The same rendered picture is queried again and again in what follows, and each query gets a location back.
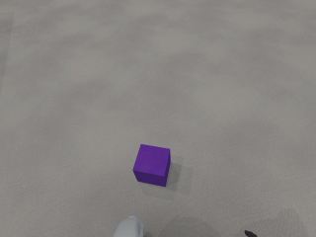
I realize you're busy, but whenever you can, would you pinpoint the carton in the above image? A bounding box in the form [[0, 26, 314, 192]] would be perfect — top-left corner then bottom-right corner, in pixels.
[[132, 144, 171, 187]]

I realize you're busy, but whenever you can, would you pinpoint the robot left thigh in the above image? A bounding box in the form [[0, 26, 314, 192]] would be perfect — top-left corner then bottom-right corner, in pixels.
[[112, 218, 144, 237]]

